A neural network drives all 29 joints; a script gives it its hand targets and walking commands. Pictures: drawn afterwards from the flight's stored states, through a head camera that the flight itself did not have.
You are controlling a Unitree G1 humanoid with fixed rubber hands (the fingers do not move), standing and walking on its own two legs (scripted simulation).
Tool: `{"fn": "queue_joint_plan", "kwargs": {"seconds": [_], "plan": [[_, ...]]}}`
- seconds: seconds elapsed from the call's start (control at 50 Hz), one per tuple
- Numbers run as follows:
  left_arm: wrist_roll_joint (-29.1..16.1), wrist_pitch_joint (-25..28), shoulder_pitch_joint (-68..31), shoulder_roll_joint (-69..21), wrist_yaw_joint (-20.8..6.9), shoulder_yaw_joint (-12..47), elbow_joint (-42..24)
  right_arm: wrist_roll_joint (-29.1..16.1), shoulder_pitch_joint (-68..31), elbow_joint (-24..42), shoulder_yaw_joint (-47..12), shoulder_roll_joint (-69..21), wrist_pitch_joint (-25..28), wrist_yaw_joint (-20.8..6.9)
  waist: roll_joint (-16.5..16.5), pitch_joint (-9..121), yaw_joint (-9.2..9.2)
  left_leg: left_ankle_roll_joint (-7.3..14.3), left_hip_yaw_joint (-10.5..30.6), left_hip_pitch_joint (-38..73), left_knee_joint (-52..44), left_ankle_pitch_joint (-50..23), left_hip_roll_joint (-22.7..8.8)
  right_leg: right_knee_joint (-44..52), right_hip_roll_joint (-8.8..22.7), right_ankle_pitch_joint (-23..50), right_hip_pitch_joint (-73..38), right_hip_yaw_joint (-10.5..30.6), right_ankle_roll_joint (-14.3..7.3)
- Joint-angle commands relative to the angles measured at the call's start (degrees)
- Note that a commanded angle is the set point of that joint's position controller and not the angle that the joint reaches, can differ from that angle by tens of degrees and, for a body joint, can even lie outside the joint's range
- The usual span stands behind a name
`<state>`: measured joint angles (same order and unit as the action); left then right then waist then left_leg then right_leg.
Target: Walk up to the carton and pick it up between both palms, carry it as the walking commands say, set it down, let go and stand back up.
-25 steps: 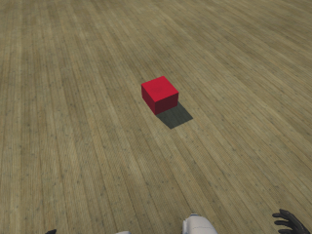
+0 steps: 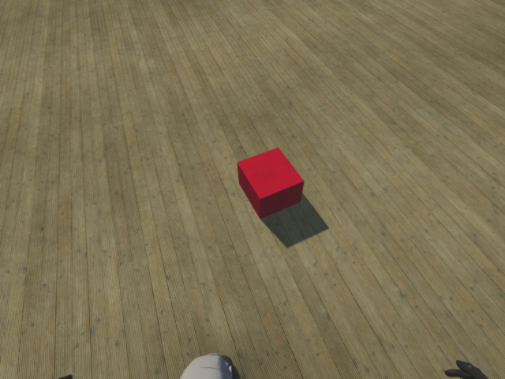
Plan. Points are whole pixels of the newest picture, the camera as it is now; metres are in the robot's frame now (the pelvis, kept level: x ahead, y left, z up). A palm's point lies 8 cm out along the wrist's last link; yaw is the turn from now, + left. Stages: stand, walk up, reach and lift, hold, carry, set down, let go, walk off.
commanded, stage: walk up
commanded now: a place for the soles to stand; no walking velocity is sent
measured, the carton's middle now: (269, 182) +1.01 +0.01 -0.69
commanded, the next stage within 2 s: none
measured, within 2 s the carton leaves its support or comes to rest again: neither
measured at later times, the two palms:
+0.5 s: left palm (115, 278) +0.26 +0.29 -0.06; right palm (478, 308) +0.26 -0.37 -0.11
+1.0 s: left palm (145, 203) +0.45 +0.29 -0.09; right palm (442, 210) +0.46 -0.36 -0.08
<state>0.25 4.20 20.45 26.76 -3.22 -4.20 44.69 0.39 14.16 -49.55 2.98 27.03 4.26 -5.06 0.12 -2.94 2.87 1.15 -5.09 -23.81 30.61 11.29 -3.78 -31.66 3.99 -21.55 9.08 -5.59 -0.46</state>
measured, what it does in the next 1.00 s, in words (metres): walks ahead: left foot, then right foot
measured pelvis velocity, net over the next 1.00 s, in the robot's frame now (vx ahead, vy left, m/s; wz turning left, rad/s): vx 0.38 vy -0.03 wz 0.01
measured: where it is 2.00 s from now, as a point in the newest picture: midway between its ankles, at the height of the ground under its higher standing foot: (273, 281)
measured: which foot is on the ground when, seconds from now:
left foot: up 0.00-0.00, down 0.02-0.34, up 0.36-0.72, down 0.74-1.00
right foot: down 0.00-0.02, up 0.04-0.30, down 0.32-0.74, up 0.76-1.00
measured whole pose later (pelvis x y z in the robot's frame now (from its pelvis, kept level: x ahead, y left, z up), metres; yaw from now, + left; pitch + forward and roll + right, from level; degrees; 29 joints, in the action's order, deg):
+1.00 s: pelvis +0.38 -0.03 +0.00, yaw +1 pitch -1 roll +2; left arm 0.7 3.7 16.8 24.2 -3.2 -3.4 46.5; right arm 0.5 16.5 -44.6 3.2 26.9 4.0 -3.3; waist 0.9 -4.2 -1.2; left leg 1.7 -5.1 -13.1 30.6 16.1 -1.1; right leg -43.1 4.6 -17.4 26.5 -1.7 -1.0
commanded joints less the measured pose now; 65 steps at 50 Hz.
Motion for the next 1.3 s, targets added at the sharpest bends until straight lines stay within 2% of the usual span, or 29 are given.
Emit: {"fn": "queue_joint_plan", "kwargs": {"seconds": [0.0,0.02,0.04,0.06,0.12,0.16,0.22,0.3,0.32,0.34,0.36,0.4,0.46,0.66,0.7,0.72,0.74,0.76,0.78,0.84,0.92,0.94,1.02,1.04,1.06,1.08,1.1,1.16,1.28], "plan": [[-0.8,1.0,-2.5,8.8,0.8,-1.4,-4.8,1.0,11.5,-0.3,4.5,12.4,2.1,1.8,-6.4,9.6,-8.26,4.4,2.0,29.0,-4.1,5.8,-0.2,-14.4,3.4,15.7,16.3,0.7,-6.9],[-0.8,1.1,-3.4,5.6,1.2,-0.4,-7.2,1.4,17.0,1.0,6.3,17.8,2.3,2.6,-14.6,11.9,-10.23,9.5,26.1,36.7,-9.5,9.8,-15.2,-30.3,-2.8,-1.0,29.9,-0.3,-3.6],[-0.3,0.5,-5.1,9.8,1.5,-1.5,-6.0,-0.4,16.1,2.1,6.0,18.7,2.2,3.1,-6.5,9.1,-10.84,13.1,40.5,35.8,-15.9,13.5,-21.6,-35.9,-4.5,-7.8,34.4,7.8,-2.6],[-0.6,0.3,-6.5,13.0,1.6,-2.0,-5.3,-1.4,12.4,2.8,6.0,18.5,2.1,3.1,1.2,7.1,-9.28,16.1,37.5,31.0,-13.7,12.9,-21.4,-37.9,-2.1,-4.2,33.2,10.8,-1.8],[-1.3,0.6,-2.7,11.2,1.0,-2.0,-1.5,-0.8,2.3,5.0,4.2,13.8,1.8,2.9,-7.6,-2.3,-3.32,13.3,16.0,11.1,-16.3,14.9,-13.9,-25.6,3.1,-1.4,27.4,9.4,-1.6],[0.1,-0.1,-1.4,8.9,-0.3,-2.8,-0.5,0.8,4.2,5.2,4.2,14.2,1.6,2.3,-12.4,-0.2,-5.10,13.6,15.0,8.2,-17.9,13.5,-13.7,-18.9,2.4,-0.4,20.9,5.9,-0.1],[0.2,0.3,-2.1,9.4,-1.2,-3.4,-0.4,0.0,-1.9,7.5,3.9,15.1,1.5,2.2,-11.6,0.9,-1.02,11.6,10.2,1.5,-14.5,18.5,-12.8,-8.7,0.9,5.1,12.3,4.5,-0.9],[0.7,1.0,-0.6,10.1,-0.5,-4.8,1.0,0.3,0.8,6.9,2.5,12.5,0.9,1.6,-0.5,3.6,0.77,7.7,3.9,-5.1,-1.2,25.0,-7.5,-1.2,-2.7,4.6,-3.2,0.9,-2.7],[1.3,1.6,4.1,13.3,0.4,-5.2,2.8,0.9,0.7,7.6,1.5,8.6,0.7,2.0,12.1,3.9,2.76,5.7,0.8,-10.2,15.1,21.6,-3.6,5.9,3.6,-9.8,-8.2,12.9,-5.2],[1.0,2.5,8.0,18.4,1.1,-6.4,1.5,0.6,-1.1,8.8,0.9,7.1,0.5,1.8,18.2,2.6,5.78,1.7,1.7,-23.6,33.3,18.6,3.1,21.4,18.0,-24.0,-9.6,43.0,-9.1],[0.3,2.6,3.0,18.1,1.4,-5.7,0.7,-0.2,-2.0,8.0,1.9,11.8,0.0,3.0,6.0,-2.1,3.10,2.1,11.5,-22.8,37.0,16.5,1.9,22.0,20.5,-22.3,-4.6,45.1,-12.7],[-0.5,2.5,-0.4,15.1,2.0,-4.8,-0.4,-0.4,1.8,5.0,1.8,11.4,0.1,2.8,5.2,-1.1,0.16,2.0,10.8,-20.3,33.3,9.0,-1.1,15.2,14.8,2.9,-6.0,28.8,-9.8],[-0.6,2.6,-1.9,12.3,2.0,-3.4,-0.8,0.2,5.1,2.4,1.3,11.0,-0.4,2.1,8.5,1.8,-2.02,0.4,7.9,-10.8,25.7,5.6,-1.7,15.7,10.8,11.9,-1.1,15.3,-10.4],[0.0,1.8,0.9,12.3,1.4,-2.8,-2.5,0.0,-4.9,6.2,2.1,7.0,-0.1,0.8,5.2,1.7,-0.54,1.5,0.5,1.7,3.2,1.9,2.3,10.8,12.4,21.0,1.0,9.8,-10.8],[-0.3,1.6,-2.0,11.1,1.9,-1.7,-3.4,0.7,3.3,3.9,3.1,8.2,0.5,1.5,4.1,4.7,-5.41,3.8,-0.6,15.7,-2.6,0.2,4.9,-1.0,8.9,28.5,5.4,4.7,-8.3],[-1.0,1.6,-0.2,8.0,2.2,-1.0,-3.8,1.5,9.7,2.0,4.4,12.0,0.9,1.9,-6.2,9.8,-8.30,7.1,9.1,27.1,-7.3,6.4,-2.7,-16.9,3.8,25.1,12.6,-0.1,-5.6],[-0.8,1.5,-0.2,4.9,1.9,0.3,-6.2,1.4,14.9,2.8,6.2,17.8,1.1,2.6,-17.7,10.4,-10.13,13.0,34.9,39.0,-11.3,4.6,-18.2,-31.4,-5.7,-4.7,31.3,-0.5,-1.9],[-0.6,0.6,1.2,9.9,2.7,-1.0,-5.0,-0.3,11.6,5.4,6.5,17.7,0.9,3.3,-6.3,10.3,-8.80,17.7,38.5,36.1,-11.6,5.5,-22.6,-37.5,-4.3,-9.8,32.6,6.2,-1.9],[-0.5,0.5,1.1,10.6,2.7,-1.3,-3.4,-1.5,9.6,6.2,5.7,15.5,1.1,3.5,0.4,7.3,-6.36,16.6,33.2,28.1,-11.0,5.9,-19.5,-35.5,-0.6,-5.9,30.3,8.9,-2.1],[-0.4,0.1,2.1,9.7,1.8,-1.8,-1.6,-0.6,3.4,6.8,4.2,11.8,0.7,3.2,-7.2,2.1,-3.87,11.8,16.8,15.4,-12.7,0.3,-10.8,-26.5,1.7,-0.1,23.4,7.1,-1.4],[0.6,0.2,-0.6,8.2,0.5,-2.5,-2.1,0.4,4.0,7.7,4.1,12.6,1.0,2.6,-7.1,0.5,-5.07,13.8,14.2,11.4,-14.2,3.8,-11.9,-14.6,1.4,3.8,19.3,5.3,-0.7],[0.6,0.5,-1.8,7.9,0.5,-2.5,-1.3,0.2,1.1,8.3,4.2,12.7,0.9,2.4,-13.2,-1.5,-4.30,13.3,12.5,7.5,-13.9,5.2,-12.1,-11.6,2.2,3.9,17.5,5.2,-0.1],[0.7,1.4,2.9,9.7,0.6,-4.5,1.0,-0.1,-1.9,10.0,3.4,11.2,-0.4,1.4,-4.4,3.9,-0.47,10.0,6.9,-3.7,-4.2,20.0,-7.0,-1.9,-2.9,10.8,-3.0,0.3,-1.0],[0.6,1.8,4.1,11.1,0.9,-5.0,1.5,0.2,-0.4,10.3,1.8,8.1,-0.1,1.7,1.9,3.6,1.82,7.3,5.1,-12.7,2.4,20.1,-4.3,-1.9,-1.8,7.1,-12.2,4.7,-3.4],[1.2,2.4,9.5,14.6,1.8,-6.7,1.7,0.0,-0.6,10.7,1.3,5.1,-0.2,1.9,16.5,3.9,5.12,4.8,-0.3,-19.6,22.7,16.7,0.7,8.7,8.1,-10.7,-16.8,20.7,-6.5],[1.0,2.7,9.3,18.7,2.7,-6.0,-0.9,0.0,0.2,11.7,0.8,6.3,-0.3,2.4,14.9,4.1,4.37,2.4,4.5,-25.3,34.3,20.9,4.5,17.7,20.5,-16.0,-14.1,43.4,-14.7],[-0.1,2.4,6.0,16.8,2.5,-5.8,-1.2,-0.1,-1.6,10.1,2.5,11.5,-0.7,2.6,4.7,-0.1,2.52,2.2,10.6,-22.9,36.9,18.8,1.2,17.6,21.7,-13.6,-6.6,44.6,-17.9],[-0.6,2.6,1.7,13.3,3.3,-4.6,-1.6,0.2,4.2,6.2,2.4,10.2,-1.6,2.3,5.9,-2.9,-1.29,1.2,11.7,-18.9,31.0,9.2,-0.9,14.4,14.6,7.9,-3.8,25.4,-11.0],[0.1,1.5,-1.8,11.8,3.2,-2.2,-1.6,-0.2,0.6,3.4,1.6,5.7,-2.4,2.3,8.0,-1.3,-1.46,-1.2,1.4,3.7,14.4,-0.2,-0.2,10.5,10.0,27.6,12.8,8.4,-11.6]]}}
